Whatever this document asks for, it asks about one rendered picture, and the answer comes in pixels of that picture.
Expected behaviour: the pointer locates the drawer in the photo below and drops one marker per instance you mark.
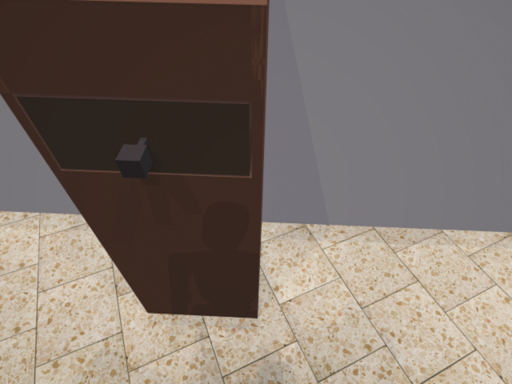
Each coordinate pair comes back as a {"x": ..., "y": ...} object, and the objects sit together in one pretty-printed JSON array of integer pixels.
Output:
[{"x": 185, "y": 136}]

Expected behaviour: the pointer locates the handle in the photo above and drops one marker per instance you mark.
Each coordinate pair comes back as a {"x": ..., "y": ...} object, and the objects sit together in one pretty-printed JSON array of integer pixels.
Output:
[{"x": 134, "y": 161}]

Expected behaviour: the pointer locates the cabinet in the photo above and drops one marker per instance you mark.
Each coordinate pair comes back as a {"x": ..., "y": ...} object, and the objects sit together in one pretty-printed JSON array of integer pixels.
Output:
[{"x": 185, "y": 243}]

